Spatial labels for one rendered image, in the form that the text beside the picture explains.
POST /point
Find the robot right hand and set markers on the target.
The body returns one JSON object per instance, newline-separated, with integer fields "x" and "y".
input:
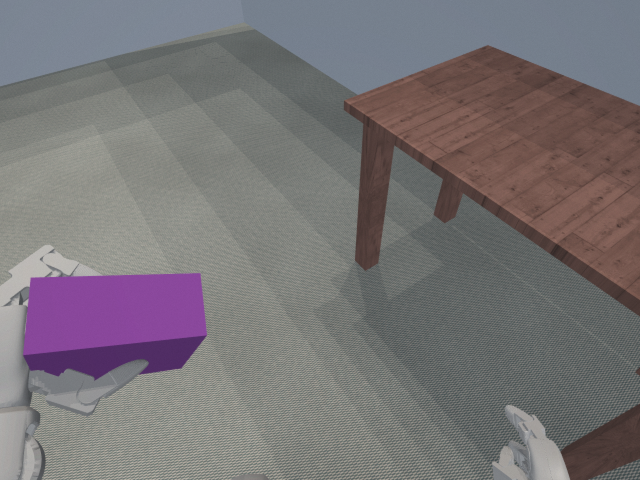
{"x": 540, "y": 460}

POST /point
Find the left robot forearm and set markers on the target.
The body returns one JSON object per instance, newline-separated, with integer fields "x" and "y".
{"x": 21, "y": 456}

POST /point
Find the sponge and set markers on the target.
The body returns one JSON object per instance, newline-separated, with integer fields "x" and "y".
{"x": 94, "y": 324}

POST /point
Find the robot left hand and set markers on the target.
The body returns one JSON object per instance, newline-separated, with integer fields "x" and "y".
{"x": 72, "y": 390}

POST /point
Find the table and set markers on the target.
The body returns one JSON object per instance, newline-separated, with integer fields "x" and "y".
{"x": 554, "y": 158}

